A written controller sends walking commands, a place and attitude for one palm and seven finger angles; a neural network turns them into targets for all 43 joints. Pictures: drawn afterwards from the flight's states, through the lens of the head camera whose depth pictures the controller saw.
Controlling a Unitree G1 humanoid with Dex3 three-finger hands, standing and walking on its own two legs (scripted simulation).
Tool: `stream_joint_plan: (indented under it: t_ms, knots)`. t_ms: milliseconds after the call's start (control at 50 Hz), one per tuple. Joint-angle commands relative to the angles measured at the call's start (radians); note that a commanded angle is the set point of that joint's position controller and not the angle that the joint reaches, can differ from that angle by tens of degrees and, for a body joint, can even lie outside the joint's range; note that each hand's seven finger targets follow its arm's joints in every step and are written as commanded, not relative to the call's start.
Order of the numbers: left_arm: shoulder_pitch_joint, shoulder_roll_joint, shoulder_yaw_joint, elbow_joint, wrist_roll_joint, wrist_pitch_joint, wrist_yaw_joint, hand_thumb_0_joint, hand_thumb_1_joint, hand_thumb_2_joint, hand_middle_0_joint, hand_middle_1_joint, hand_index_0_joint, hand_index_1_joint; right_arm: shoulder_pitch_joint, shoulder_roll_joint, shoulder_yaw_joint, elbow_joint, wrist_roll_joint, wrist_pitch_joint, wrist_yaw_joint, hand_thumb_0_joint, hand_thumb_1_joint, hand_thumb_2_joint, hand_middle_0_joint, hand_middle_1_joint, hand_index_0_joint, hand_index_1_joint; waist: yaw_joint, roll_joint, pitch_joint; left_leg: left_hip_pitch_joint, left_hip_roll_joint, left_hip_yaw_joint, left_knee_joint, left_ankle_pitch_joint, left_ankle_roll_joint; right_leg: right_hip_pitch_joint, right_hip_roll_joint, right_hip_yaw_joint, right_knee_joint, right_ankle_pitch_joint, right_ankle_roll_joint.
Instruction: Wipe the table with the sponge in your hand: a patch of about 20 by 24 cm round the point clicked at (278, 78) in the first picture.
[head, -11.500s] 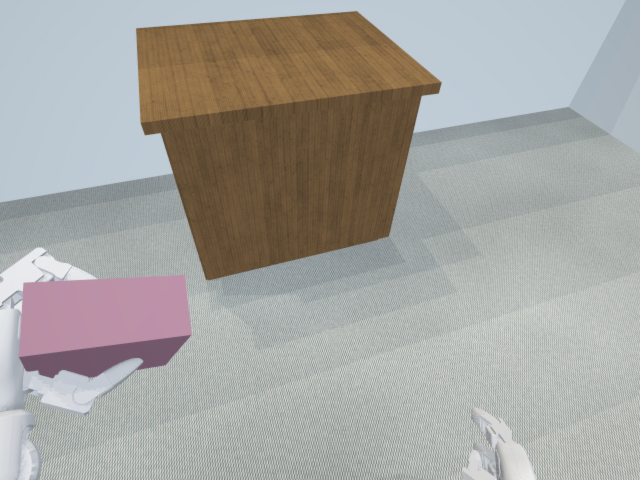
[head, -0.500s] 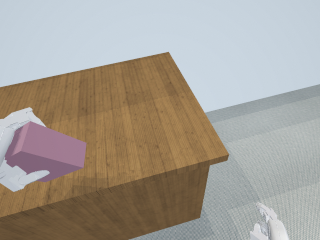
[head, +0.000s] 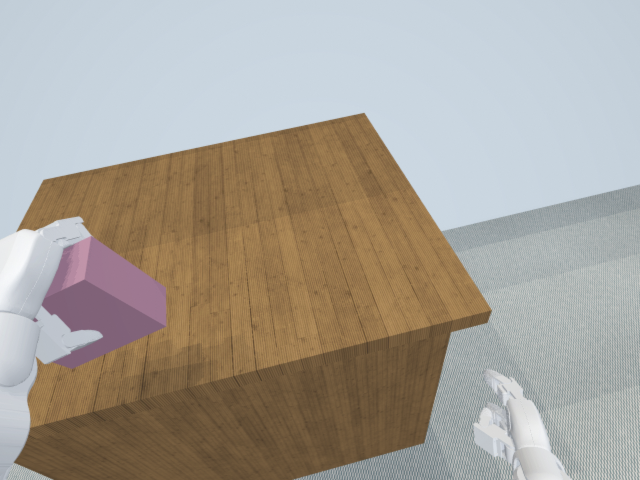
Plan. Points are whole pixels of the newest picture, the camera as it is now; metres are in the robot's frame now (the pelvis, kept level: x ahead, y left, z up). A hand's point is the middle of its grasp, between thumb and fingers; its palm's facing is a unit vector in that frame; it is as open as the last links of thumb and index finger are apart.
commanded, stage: turn the palm down, sponge in hand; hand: left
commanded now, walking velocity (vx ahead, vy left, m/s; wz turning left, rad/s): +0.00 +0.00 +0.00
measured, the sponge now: (94, 314) +0.23 +0.30 +0.13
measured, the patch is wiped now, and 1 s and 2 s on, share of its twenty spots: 0.00 0.00 0.00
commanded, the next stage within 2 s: move the sponge above the wiping area in 0.80 s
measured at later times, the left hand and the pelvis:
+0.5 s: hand (81, 322) +0.21 +0.29 +0.16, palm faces +0.06 -0.11 -0.99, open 9.9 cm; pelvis -0.02 +0.01 +0.01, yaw +0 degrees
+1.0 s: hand (118, 326) +0.21 +0.25 +0.15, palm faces +0.00 -0.05 -1.00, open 9.9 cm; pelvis -0.01 -0.01 +0.00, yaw -1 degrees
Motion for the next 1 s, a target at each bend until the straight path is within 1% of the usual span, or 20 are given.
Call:
stream_joint_plan:
  t_ms: [0,60,80,100,180,200,260,300,400,480,500,580,600,680,700,800,840,880,940,980]
  knots:
    - [-0.241,0.178,-0.003,-0.274,0.105,-0.046,-0.044,0.000,0.100,1.300,-1.200,-1.600,-1.200,-1.600,-0.238,-0.073,-0.016,-0.195,-0.001,-0.070,-0.015,0.000,-0.900,-0.900,0.200,0.300,0.200,0.300,-0.012,-0.029,-0.156,0.096,0.001,-0.047,-0.103,0.111,0.033,0.008,0.003,0.049,-0.121,0.079,0.007]
    - [-0.244,0.263,0.078,-0.314,0.167,-0.114,-0.037,0.000,0.100,1.300,-1.200,-1.600,-1.200,-1.600,-0.218,-0.072,-0.024,-0.172,-0.022,-0.074,-0.016,0.000,-0.900,-0.900,0.200,0.300,0.200,0.300,0.010,-0.036,-0.221,0.136,0.004,-0.073,-0.126,0.120,0.038,0.044,0.006,0.058,-0.123,0.085,0.001]
    - [-0.256,0.316,0.138,-0.330,0.187,-0.124,-0.023,0.000,0.100,1.300,-1.200,-1.600,-1.200,-1.600,-0.259,-0.068,-0.015,-0.168,-0.024,-0.084,-0.011,0.000,-0.900,-0.900,0.200,0.300,0.200,0.300,0.029,0.002,-0.215,0.129,0.005,-0.081,-0.134,0.106,0.036,0.059,0.022,0.080,-0.124,0.078,-0.012]
    - [-0.266,0.284,0.124,-0.312,0.195,-0.140,-0.008,0.000,0.100,1.300,-1.200,-1.600,-1.200,-1.600,-0.238,-0.055,-0.011,-0.159,-0.029,-0.087,-0.007,0.000,-0.900,-0.900,0.200,0.300,0.200,0.300,0.029,-0.002,-0.231,0.126,0.005,-0.077,-0.132,0.126,0.034,0.073,0.014,0.058,-0.117,0.087,-0.011]
    - [-0.292,0.308,0.194,-0.174,0.211,-0.120,0.049,0.000,0.100,1.300,-1.200,-1.600,-1.200,-1.600,-0.264,-0.061,-0.021,-0.104,-0.024,-0.072,0.016,0.000,-0.900,-0.900,0.200,0.300,0.200,0.300,0.053,0.015,-0.162,0.090,0.009,-0.096,-0.152,0.111,0.012,0.062,0.025,0.096,-0.147,0.076,-0.032]
    - [-0.303,0.244,0.137,-0.140,0.207,-0.105,0.055,0.000,0.100,1.300,-1.200,-1.600,-1.200,-1.600,-0.250,-0.060,-0.022,-0.098,-0.023,-0.065,0.023,0.000,-0.900,-0.900,0.200,0.300,0.200,0.300,0.043,-0.003,-0.159,0.093,0.012,-0.079,-0.146,0.136,0.010,0.058,0.013,0.069,-0.146,0.093,-0.028]
    - [-0.291,0.225,0.096,-0.091,0.204,-0.055,0.039,0.000,0.100,1.300,-1.200,-1.600,-1.200,-1.600,-0.266,-0.078,-0.026,-0.094,-0.021,-0.045,0.031,0.000,-0.900,-0.900,0.200,0.300,0.200,0.300,0.041,-0.008,-0.149,0.085,0.008,-0.072,-0.159,0.128,0.008,0.054,0.005,0.066,-0.155,0.101,-0.021]
    - [-0.280,0.153,0.017,-0.093,0.202,-0.023,0.001,0.000,0.100,1.300,-1.200,-1.600,-1.200,-1.600,-0.296,-0.076,-0.017,-0.113,-0.012,-0.047,0.032,0.000,-0.900,-0.900,0.200,0.300,0.200,0.300,0.026,-0.042,-0.127,0.076,0.001,-0.058,-0.153,0.115,0.015,0.048,0.008,0.066,-0.162,0.096,-0.018]
    - [-0.269,0.102,-0.079,-0.166,0.245,-0.032,-0.060,0.000,0.100,1.300,-1.200,-1.600,-1.200,-1.600,-0.308,-0.064,-0.010,-0.136,-0.007,-0.061,0.027,0.000,-0.900,-0.900,0.200,0.300,0.200,0.300,0.008,-0.066,-0.150,0.094,-0.003,-0.062,-0.156,0.079,0.032,0.051,0.008,0.070,-0.159,0.072,-0.013]
    - [-0.347,0.298,0.072,-0.258,0.326,-0.079,-0.051,0.000,0.100,1.300,-1.200,-1.600,-1.200,-1.600,-0.324,-0.073,-0.014,-0.129,-0.031,-0.067,0.023,0.000,-0.900,-0.900,0.200,0.300,0.200,0.300,0.040,-0.018,-0.231,0.109,-0.012,-0.083,-0.152,0.119,0.044,0.117,0.025,0.123,-0.141,0.089,-0.031]
    - [-0.377,0.287,0.060,-0.246,0.345,-0.094,-0.041,0.000,0.100,1.300,-1.200,-1.600,-1.200,-1.600,-0.305,-0.058,-0.009,-0.120,-0.037,-0.071,0.024,0.000,-0.900,-0.900,0.200,0.300,0.200,0.300,0.041,-0.027,-0.247,0.118,-0.015,-0.071,-0.140,0.168,0.043,0.123,0.013,0.098,-0.133,0.106,-0.031]
    - [-0.371,0.327,0.157,-0.180,0.312,-0.129,0.005,0.000,0.100,1.300,-1.200,-1.600,-1.200,-1.600,-0.294,-0.051,-0.023,-0.096,-0.034,-0.069,0.034,0.000,-0.900,-0.900,0.200,0.300,0.200,0.300,0.060,-0.006,-0.201,0.149,-0.019,-0.085,-0.125,0.206,0.035,0.091,0.027,0.156,-0.179,0.123,-0.054]
    - [-0.367,0.264,0.115,-0.152,0.284,-0.131,0.017,0.000,0.100,1.300,-1.200,-1.600,-1.200,-1.600,-0.281,-0.042,-0.025,-0.088,-0.030,-0.069,0.038,0.000,-0.900,-0.900,0.200,0.300,0.200,0.300,0.047,-0.037,-0.189,0.149,-0.014,-0.068,-0.115,0.220,0.032,0.088,0.012,0.128,-0.178,0.144,-0.044]
    - [-0.304,0.194,0.071,-0.049,0.241,-0.066,0.009,0.000,0.100,1.300,-1.200,-1.600,-1.200,-1.600,-0.316,-0.065,-0.029,-0.086,-0.016,-0.059,0.048,0.000,-0.900,-0.900,0.200,0.300,0.200,0.300,0.043,-0.023,-0.112,0.104,-0.018,-0.062,-0.127,0.175,0.018,0.049,0.011,0.146,-0.190,0.122,-0.041]
    - [-0.298,0.145,0.015,-0.055,0.226,-0.057,-0.004,0.000,0.100,1.300,-1.200,-1.600,-1.200,-1.600,-0.301,-0.071,-0.032,-0.088,-0.014,-0.055,0.048,0.000,-0.900,-0.900,0.200,0.300,0.200,0.300,0.028,-0.043,-0.114,0.100,-0.010,-0.046,-0.127,0.160,0.020,0.048,0.000,0.115,-0.190,0.117,-0.027]
    - [-0.248,0.110,-0.064,-0.118,0.232,-0.041,-0.062,0.000,0.100,1.300,-1.200,-1.600,-1.200,-1.600,-0.305,-0.072,-0.024,-0.123,-0.009,-0.063,0.034,0.000,-0.900,-0.900,0.200,0.300,0.200,0.300,0.010,-0.088,-0.116,0.086,-0.016,-0.037,-0.127,0.099,0.034,0.039,-0.005,0.116,-0.188,0.056,-0.012]
    - [-0.249,0.178,-0.017,-0.148,0.256,-0.059,-0.064,0.000,0.100,1.300,-1.200,-1.600,-1.200,-1.600,-0.295,-0.077,-0.032,-0.121,-0.021,-0.064,0.026,0.000,-0.900,-0.900,0.200,0.300,0.200,0.300,0.017,-0.100,-0.150,0.099,-0.024,-0.038,-0.118,0.120,0.042,0.061,-0.007,0.131,-0.181,0.072,-0.011]
    - [-0.301,0.288,0.073,-0.216,0.302,-0.075,-0.052,0.000,0.100,1.300,-1.200,-1.600,-1.200,-1.600,-0.321,-0.074,-0.026,-0.126,-0.030,-0.071,0.026,0.000,-0.900,-0.900,0.200,0.300,0.200,0.300,0.039,-0.045,-0.210,0.117,-0.027,-0.046,-0.108,0.156,0.042,0.092,0.002,0.174,-0.167,0.092,-0.028]
    - [-0.330,0.312,0.122,-0.157,0.318,-0.123,-0.013,0.000,0.100,1.300,-1.200,-1.600,-1.200,-1.600,-0.260,-0.064,-0.036,-0.097,-0.037,-0.071,0.029,0.000,-0.900,-0.900,0.200,0.300,0.200,0.300,0.040,-0.058,-0.221,0.141,-0.029,-0.042,-0.097,0.224,0.042,0.103,0.004,0.145,-0.166,0.160,-0.031]
    - [-0.324,0.332,0.173,-0.154,0.296,-0.138,0.013,0.000,0.100,1.300,-1.200,-1.600,-1.200,-1.600,-0.270,-0.057,-0.039,-0.095,-0.031,-0.079,0.032,0.000,-0.900,-0.900,0.200,0.300,0.200,0.300,0.053,-0.039,-0.212,0.153,-0.029,-0.054,-0.091,0.227,0.039,0.096,0.015,0.183,-0.179,0.165,-0.044]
